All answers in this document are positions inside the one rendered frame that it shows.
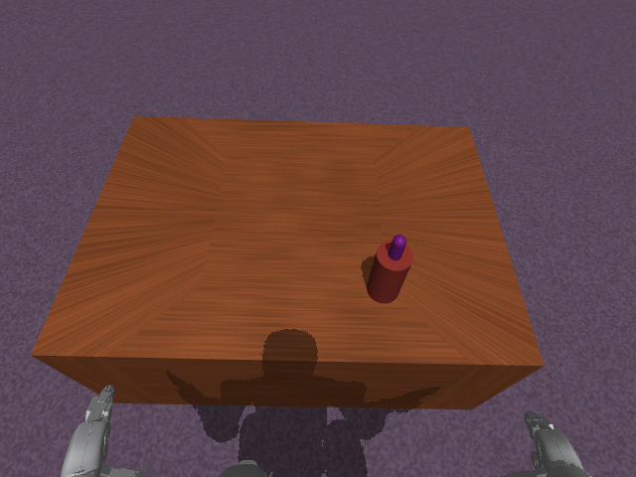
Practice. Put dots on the left robot hand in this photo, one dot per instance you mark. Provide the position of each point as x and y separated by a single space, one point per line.
88 447

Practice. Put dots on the right robot hand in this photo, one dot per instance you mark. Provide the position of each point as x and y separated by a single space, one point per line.
553 449

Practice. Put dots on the bottle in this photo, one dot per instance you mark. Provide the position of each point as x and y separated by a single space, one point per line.
391 265

